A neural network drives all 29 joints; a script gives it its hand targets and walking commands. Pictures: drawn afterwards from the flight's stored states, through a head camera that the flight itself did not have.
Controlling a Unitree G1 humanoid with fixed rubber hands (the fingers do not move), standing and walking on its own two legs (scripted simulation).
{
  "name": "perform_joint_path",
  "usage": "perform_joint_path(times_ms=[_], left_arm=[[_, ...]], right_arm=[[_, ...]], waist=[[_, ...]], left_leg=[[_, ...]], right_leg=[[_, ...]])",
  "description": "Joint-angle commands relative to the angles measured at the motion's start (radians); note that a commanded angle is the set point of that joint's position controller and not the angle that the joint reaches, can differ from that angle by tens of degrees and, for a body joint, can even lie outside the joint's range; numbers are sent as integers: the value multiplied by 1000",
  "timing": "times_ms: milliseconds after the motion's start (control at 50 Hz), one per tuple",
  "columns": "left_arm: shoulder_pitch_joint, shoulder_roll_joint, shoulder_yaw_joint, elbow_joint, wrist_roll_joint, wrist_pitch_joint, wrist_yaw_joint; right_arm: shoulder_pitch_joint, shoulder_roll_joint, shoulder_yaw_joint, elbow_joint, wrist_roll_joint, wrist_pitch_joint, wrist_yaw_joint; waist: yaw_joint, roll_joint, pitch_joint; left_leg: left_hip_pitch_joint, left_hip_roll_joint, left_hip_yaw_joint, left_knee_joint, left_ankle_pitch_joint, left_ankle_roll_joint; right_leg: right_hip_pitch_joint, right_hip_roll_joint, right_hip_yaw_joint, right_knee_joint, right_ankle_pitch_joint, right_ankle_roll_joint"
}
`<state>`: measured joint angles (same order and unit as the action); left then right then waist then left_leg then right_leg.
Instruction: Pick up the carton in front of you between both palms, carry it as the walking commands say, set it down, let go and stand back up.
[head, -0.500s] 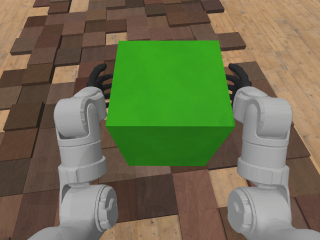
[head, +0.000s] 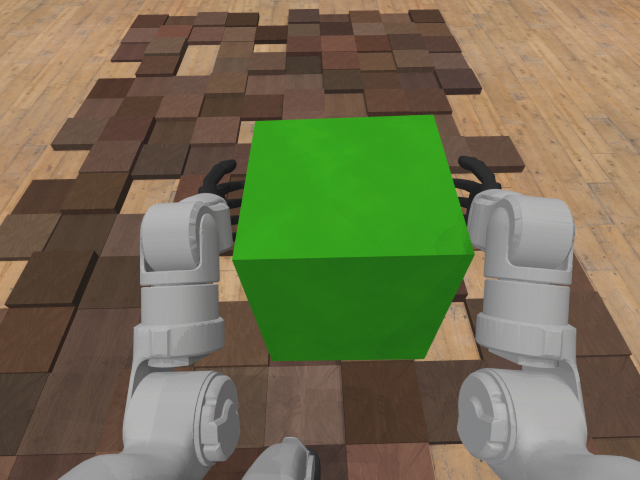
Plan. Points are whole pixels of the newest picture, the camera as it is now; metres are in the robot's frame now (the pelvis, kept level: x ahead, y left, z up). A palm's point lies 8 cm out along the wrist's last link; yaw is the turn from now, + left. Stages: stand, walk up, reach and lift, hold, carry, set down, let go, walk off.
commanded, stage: carry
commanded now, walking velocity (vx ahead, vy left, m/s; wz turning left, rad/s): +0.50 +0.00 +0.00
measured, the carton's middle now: (345, 248) +0.38 +0.04 +0.08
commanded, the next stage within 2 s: none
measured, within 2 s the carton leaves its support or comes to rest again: neither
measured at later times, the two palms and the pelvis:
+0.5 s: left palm (301, 138) +0.58 +0.13 +0.10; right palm (498, 156) +0.56 -0.17 +0.10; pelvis +0.23 +0.00 +0.01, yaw -2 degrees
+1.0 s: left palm (331, 21) +0.83 +0.11 +0.17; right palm (496, 28) +0.84 -0.19 +0.17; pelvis +0.47 -0.05 +0.00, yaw -1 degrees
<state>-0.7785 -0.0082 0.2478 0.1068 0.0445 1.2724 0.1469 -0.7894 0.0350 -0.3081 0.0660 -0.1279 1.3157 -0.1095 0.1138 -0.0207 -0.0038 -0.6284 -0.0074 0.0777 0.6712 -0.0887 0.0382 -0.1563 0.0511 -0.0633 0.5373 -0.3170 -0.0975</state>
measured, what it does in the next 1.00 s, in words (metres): walks ahead: left foot, then right foot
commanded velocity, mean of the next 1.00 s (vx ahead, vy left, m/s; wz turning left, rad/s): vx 0.50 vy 0.00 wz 0.00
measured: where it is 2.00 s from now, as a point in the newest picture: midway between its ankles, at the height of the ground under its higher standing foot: (348, 244)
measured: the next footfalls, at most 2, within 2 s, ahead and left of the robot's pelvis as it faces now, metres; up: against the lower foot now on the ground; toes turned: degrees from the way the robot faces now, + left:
left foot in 0.04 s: +0.21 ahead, +0.08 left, +0.00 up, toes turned +3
right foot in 0.58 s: +0.41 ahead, -0.12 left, +0.00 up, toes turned -7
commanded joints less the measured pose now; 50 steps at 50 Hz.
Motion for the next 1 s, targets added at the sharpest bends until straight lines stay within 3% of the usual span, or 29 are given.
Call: perform_joint_path(times_ms=[0, 20, 40, 60, 80, 120, 140, 180, 220, 340, 500, 540, 560, 580, 600, 620, 660, 680, 720, 780, 860, 980], left_arm=[[-778, -1177, -676, 32, -496, -20, -321], [-759, -1178, -654, 77, -482, -28, -325], [-721, -1175, -626, 137, -458, -37, -325], [-665, -1207, -578, 210, -432, -43, -326], [-654, -1194, -562, 197, -411, -56, -326], [-689, -1230, -567, 131, -413, -86, -320], [-681, -1236, -569, 87, -413, -101, -309], [-631, -1238, -575, 26, -395, -125, -283], [-548, -1226, -589, -2, -367, -146, -261], [-409, -1177, -677, -64, -324, -198, -234], [-481, -1076, -779, -191, -385, -178, -228], [-500, -1024, -765, -208, -400, -147, -227], [-491, -991, -744, -195, -400, -129, -228], [-457, -956, -717, -169, -396, -108, -229], [-466, -897, -683, -138, -378, -100, -227], [-482, -901, -675, -134, -385, -87, -228], [-608, -925, -679, -204, -425, -61, -232], [-670, -935, -677, -236, -446, -47, -232], [-732, -946, -664, -253, -474, -19, -231], [-723, -951, -630, -201, -473, 19, -236], [-734, -993, -593, -86, -456, 38, -258], [-735, -1086, -551, 54, -424, 6, -280]], right_arm=[[-541, 934, 547, 154, 301, -47, 211], [-513, 948, 530, 198, 306, -59, 224], [-479, 967, 512, 248, 317, -70, 236], [-485, 941, 487, 293, 303, -89, 240], [-482, 1009, 509, 286, 326, -108, 248], [-608, 1103, 577, 167, 400, -136, 258], [-667, 1153, 621, 103, 449, -148, 259], [-715, 1215, 695, 12, 518, -171, 258], [-687, 1233, 742, -32, 551, -193, 258], [-542, 1207, 809, -54, 564, -247, 272], [-456, 1049, 816, -121, 521, -229, 242], [-478, 993, 808, -148, 516, -202, 224], [-474, 969, 800, -144, 512, -183, 215], [-492, 938, 788, -143, 510, -162, 209], [-525, 937, 776, -136, 505, -138, 204], [-569, 919, 767, -132, 507, -122, 199], [-654, 925, 752, -151, 525, -101, 190], [-681, 935, 741, -154, 529, -88, 184], [-693, 932, 710, -144, 517, -62, 167], [-672, 921, 667, -89, 482, -27, 152], [-668, 949, 628, 14, 445, -7, 158], [-670, 1032, 589, 134, 431, -25, 192]], waist=[[-147, 16, -435], [-174, 79, -447], [-168, 178, -452], [-141, 285, -558], [-148, 221, -551], [-149, 73, -475], [-144, 57, -458], [-139, 68, -469], [-144, 76, -495], [-172, 125, -519], [-188, 191, -430], [-158, 163, -444], [-131, 110, -494], [-96, -22, -567], [-78, -251, -574], [-65, -270, -544], [-63, -85, -482], [-66, -38, -461], [-73, -63, -476], [-70, -79, -480], [-56, -80, -430], [-46, -81, -320]], left_leg=[[632, -58, 85, -160, 172, 16], [757, -8, 20, -185, 140, 30], [844, 209, -257, -148, 262, 47], [924, 392, -611, -251, 54, 204], [840, 397, -681, -309, -209, 247], [693, 328, -569, -340, -148, 218], [645, 302, -504, -350, -100, 196], [614, 272, -424, -370, -106, 168], [648, 270, -384, -365, -31, 159], [824, 272, -281, -317, 298, 159], [784, 223, -131, -236, 336, 125], [688, 188, -58, -106, 344, 84], [560, 162, -22, 5, 296, 47], [368, 135, -4, 206, 19, 4], [4, -24, 20, 401, -337, -28], [-151, -24, -54, 523, -488, -9], [-176, 34, -88, 519, -435, 11], [-150, 57, -93, 471, -384, 10], [-90, 61, -74, 400, -301, -7], [-112, 69, -59, 316, -201, -22], [-148, 67, -25, 175, -72, -29], [-153, 66, 1, -17, 97, 1]], right_leg=[[-138, -155, 67, 78, 522, -3], [-232, -80, 33, 257, 330, 18], [-373, -12, 35, 458, -161, 44], [-506, 9, 103, 688, -221, 51], [-534, -49, 133, 764, -166, 46], [-548, -93, 119, 737, -70, 60], [-532, -106, 107, 696, -52, 68], [-486, -103, 85, 615, -47, 80], [-491, -95, 66, 554, -35, 86], [-592, -83, 17, 344, 64, 83], [-437, -41, -52, 27, 162, 56], [-221, -8, -102, -127, 187, 39], [3, -45, -71, -130, 202, 20], [230, -248, 180, -96, 204, -21], [441, -411, 542, -122, 236, -151], [475, -425, 623, -138, 249, -189], [364, -376, 487, -121, 320, -156], [293, -364, 433, -141, 324, -138], [243, -328, 333, -166, 371, -121], [267, -305, 258, -176, 441, -119], [298, -275, 194, -176, 529, -100], [324, -251, 137, -150, 559, -72]])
